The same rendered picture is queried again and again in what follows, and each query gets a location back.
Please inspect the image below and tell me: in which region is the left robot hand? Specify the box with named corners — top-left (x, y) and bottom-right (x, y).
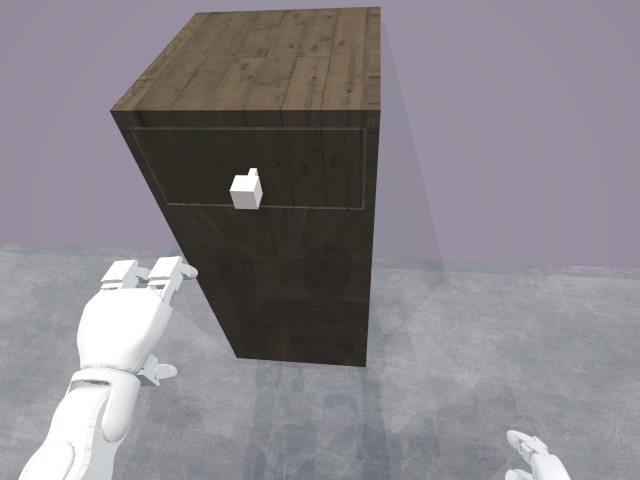
top-left (77, 256), bottom-right (198, 387)

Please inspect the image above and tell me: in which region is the cabinet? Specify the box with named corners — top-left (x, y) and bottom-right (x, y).
top-left (110, 7), bottom-right (381, 367)

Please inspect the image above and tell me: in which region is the robot left forearm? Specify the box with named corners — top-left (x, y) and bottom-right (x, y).
top-left (18, 367), bottom-right (141, 480)

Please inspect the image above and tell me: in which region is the right robot hand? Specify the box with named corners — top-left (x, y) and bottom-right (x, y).
top-left (505, 430), bottom-right (571, 480)

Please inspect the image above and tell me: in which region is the handle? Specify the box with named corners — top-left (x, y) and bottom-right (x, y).
top-left (230, 168), bottom-right (263, 209)

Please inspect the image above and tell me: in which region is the drawer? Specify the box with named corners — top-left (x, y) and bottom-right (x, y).
top-left (133, 127), bottom-right (365, 208)

